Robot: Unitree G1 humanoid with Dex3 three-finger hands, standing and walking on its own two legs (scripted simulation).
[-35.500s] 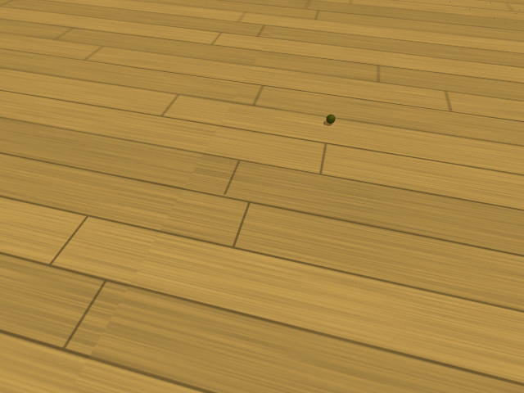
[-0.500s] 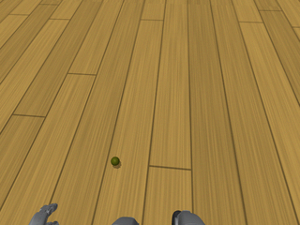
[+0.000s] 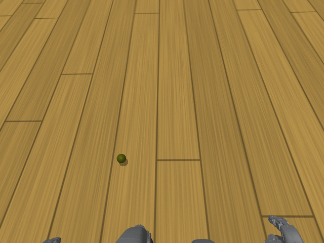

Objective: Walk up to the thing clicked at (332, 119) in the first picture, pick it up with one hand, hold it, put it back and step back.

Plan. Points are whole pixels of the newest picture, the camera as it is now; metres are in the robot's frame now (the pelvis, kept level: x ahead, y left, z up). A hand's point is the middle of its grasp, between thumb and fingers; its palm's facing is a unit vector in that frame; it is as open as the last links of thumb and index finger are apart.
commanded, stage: step back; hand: left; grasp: from above
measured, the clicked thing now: (121, 158) +0.62 +0.29 -0.73
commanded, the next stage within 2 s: none
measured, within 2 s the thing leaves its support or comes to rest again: neither
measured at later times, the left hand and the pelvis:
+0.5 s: hand out of the picture -0.03 +0.29 -0.14, palm faces -0.01 -0.93 -0.36, open 7.4 cm; pelvis -0.14 +0.02 +0.01, yaw -1 degrees
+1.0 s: hand out of the picture -0.18 +0.27 -0.13, palm faces +0.00 -0.90 -0.43, open 7.4 cm; pelvis -0.32 +0.00 +0.00, yaw +2 degrees
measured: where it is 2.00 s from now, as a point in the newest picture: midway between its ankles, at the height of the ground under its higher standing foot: outside the picture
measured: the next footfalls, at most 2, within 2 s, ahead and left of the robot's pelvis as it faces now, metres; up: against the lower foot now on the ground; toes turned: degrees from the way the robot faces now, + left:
left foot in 0.28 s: -0.05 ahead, +0.14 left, +0.00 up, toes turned -2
right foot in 0.66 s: -0.21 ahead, -0.13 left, +0.00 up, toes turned +0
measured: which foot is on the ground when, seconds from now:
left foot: up 0.00-0.26, down 0.28-0.70, up 0.72-0.98, down 1.00-1.00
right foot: down 0.00-0.30, up 0.32-0.64, down 0.66-1.00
